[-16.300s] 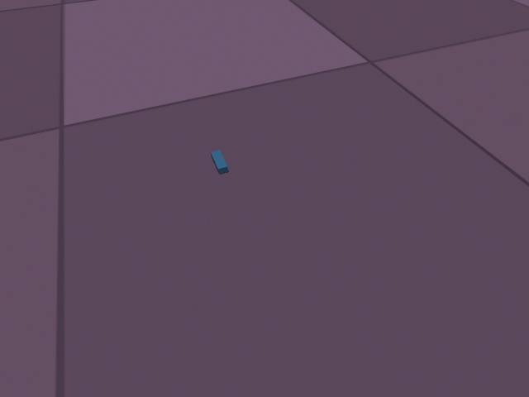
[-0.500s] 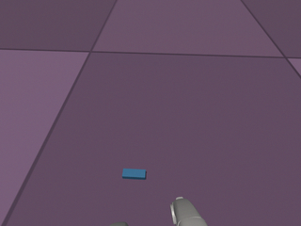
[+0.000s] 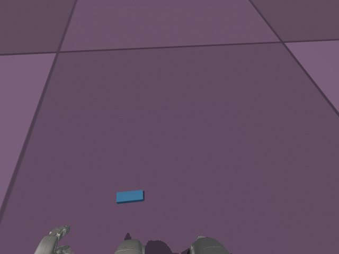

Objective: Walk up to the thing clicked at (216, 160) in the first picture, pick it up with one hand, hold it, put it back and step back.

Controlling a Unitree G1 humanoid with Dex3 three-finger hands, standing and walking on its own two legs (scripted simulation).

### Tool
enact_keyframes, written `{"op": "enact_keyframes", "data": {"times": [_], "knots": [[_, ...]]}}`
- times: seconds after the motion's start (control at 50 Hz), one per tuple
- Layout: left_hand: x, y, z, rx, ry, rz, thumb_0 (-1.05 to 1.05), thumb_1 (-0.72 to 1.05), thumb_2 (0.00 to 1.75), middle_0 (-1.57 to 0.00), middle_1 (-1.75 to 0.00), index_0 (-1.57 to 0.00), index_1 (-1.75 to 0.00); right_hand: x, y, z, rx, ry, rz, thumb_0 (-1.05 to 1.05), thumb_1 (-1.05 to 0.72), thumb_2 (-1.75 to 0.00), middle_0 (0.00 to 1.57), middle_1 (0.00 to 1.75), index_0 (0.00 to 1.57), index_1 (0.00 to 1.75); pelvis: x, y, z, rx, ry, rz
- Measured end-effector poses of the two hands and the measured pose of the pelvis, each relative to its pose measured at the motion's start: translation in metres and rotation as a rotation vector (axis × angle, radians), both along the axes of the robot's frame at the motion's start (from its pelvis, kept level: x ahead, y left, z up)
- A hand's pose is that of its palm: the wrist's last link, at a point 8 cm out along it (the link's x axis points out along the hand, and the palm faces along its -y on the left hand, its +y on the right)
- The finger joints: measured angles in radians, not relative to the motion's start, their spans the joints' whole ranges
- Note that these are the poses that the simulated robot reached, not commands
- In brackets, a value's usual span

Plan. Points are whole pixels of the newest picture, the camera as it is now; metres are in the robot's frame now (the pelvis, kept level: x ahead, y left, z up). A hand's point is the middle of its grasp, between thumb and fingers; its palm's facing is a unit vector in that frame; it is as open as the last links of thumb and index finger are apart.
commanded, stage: walk up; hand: left
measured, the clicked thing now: (130, 196) +0.47 +0.22 -0.73
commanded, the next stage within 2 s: stand in 1.38 s
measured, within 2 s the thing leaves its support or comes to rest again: neither
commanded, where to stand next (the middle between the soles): +0.10 -0.02 m, yaw +5 degrees
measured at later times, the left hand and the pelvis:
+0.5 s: hand out of the picture +0.09 +0.26 -0.14, palm faces +0.03 -0.93 -0.37, open 7.4 cm; pelvis +0.03 -0.01 +0.01, yaw +3 degrees
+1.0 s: hand out of the picture +0.12 +0.26 -0.13, palm faces +0.08 -0.94 -0.33, open 7.4 cm; pelvis +0.03 +0.00 +0.03, yaw +5 degrees
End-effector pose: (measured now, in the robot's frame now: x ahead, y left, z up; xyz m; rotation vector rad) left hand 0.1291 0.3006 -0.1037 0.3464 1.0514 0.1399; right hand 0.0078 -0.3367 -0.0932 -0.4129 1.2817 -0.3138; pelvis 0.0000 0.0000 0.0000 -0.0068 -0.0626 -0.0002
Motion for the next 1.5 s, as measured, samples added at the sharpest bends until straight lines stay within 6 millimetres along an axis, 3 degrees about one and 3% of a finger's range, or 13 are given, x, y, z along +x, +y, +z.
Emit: {"op": "enact_keyframes", "data": {"times": [0.1,0.24,0.42,0.56,0.7,0.9,1.1,1.5], "knots": [[0.007,0.004,0.008,0.02,-0.013,0.01,0.0,0.9,0.9,-0.2,-0.3,-0.2,-0.3,0.038,0.017,-0.01,0.054,-0.074,0.052,0.01,-0.91,-0.89,0.2,0.3,0.2,0.3,0.012,0.005,0.0,0.003,0.013,0.0],[0.004,0.02,-0.002,0.038,0.037,0.086,0.0,0.9,0.9,-0.2,-0.3,-0.2,-0.3,0.064,0.037,-0.022,0.093,-0.083,0.094,0.01,-0.91,-0.89,0.21,0.3,0.2,0.3,0.02,0.006,-0.006,0.016,0.019,0.018],[-0.037,0.006,0.002,0.043,0.157,0.148,0.0,0.9,0.9,-0.2,-0.3,-0.2,-0.3,0.113,0.025,-0.017,0.116,-0.1,0.136,0.01,-0.9,-0.89,0.21,0.3,0.2,0.3,0.026,-0.01,0.006,0.021,0.036,0.04],[-0.04,-0.007,0.004,0.012,0.164,0.162,0.0,0.9,0.9,-0.2,-0.3,-0.2,-0.3,0.139,0.02,-0.007,0.109,-0.123,0.157,0.01,-0.91,-0.89,0.21,0.3,0.2,0.3,0.026,-0.013,0.013,0.02,0.029,0.053],[-0.026,-0.011,0.006,-0.021,0.12,0.164,0.0,0.9,0.9,-0.2,-0.3,-0.2,-0.3,0.142,0.025,0.001,0.109,-0.115,0.163,0.01,-0.91,-0.89,0.2,0.3,0.2,0.3,0.026,-0.012,0.018,0.009,0.025,0.063],[-0.014,0.0,0.011,-0.029,0.095,0.168,0.0,0.9,0.9,-0.2,-0.3,-0.2,-0.3,0.125,0.036,0.004,0.113,-0.067,0.15,0.01,-0.91,-0.89,0.2,0.3,0.2,0.3,0.028,-0.005,0.024,-0.002,0.029,0.074],[-0.026,0.009,0.013,-0.018,0.124,0.191,0.0,0.9,0.9,-0.2,-0.3,-0.2,-0.3,0.122,0.043,0.003,0.122,-0.043,0.151,0.01,-0.91,-0.89,0.21,0.3,0.2,0.3,0.03,-0.001,0.026,-0.006,0.035,0.086],[-0.051,0.0,0.011,-0.031,0.173,0.225,0.0,0.9,0.9,-0.2,-0.3,-0.2,-0.3,0.158,0.05,0.008,0.134,-0.084,0.208,0.01,-0.91,-0.89,0.2,0.3,0.2,0.3,0.039,-0.003,0.03,-0.005,0.03,0.1]]}}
